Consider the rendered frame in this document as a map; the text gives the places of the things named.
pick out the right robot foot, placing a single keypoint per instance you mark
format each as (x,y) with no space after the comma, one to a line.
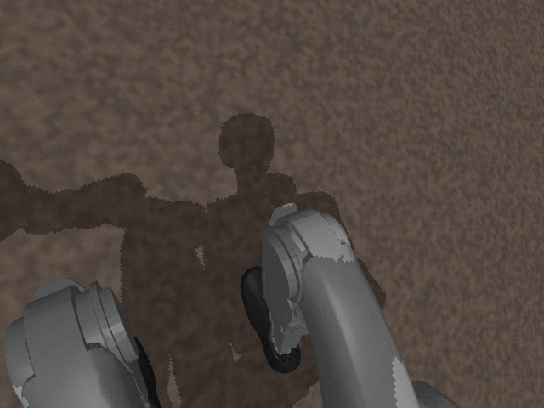
(258,315)

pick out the left robot foot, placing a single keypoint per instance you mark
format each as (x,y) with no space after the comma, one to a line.
(148,376)

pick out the right robot hand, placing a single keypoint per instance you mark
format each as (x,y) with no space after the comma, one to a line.
(429,397)

